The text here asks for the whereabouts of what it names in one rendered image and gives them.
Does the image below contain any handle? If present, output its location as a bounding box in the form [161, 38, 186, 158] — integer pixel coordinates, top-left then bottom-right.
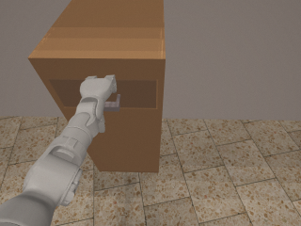
[103, 94, 120, 112]

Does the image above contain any left robot hand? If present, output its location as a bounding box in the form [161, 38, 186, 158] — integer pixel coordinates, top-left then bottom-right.
[80, 74, 117, 133]

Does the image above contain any cabinet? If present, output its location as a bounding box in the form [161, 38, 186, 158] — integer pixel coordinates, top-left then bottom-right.
[28, 0, 166, 173]

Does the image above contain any left robot forearm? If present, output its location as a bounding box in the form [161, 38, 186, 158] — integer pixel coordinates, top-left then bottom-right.
[23, 94, 104, 191]

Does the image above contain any drawer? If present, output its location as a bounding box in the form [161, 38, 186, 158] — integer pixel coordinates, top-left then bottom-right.
[49, 78, 157, 108]

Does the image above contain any left robot upper arm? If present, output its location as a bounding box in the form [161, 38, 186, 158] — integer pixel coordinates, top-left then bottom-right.
[0, 153, 83, 226]

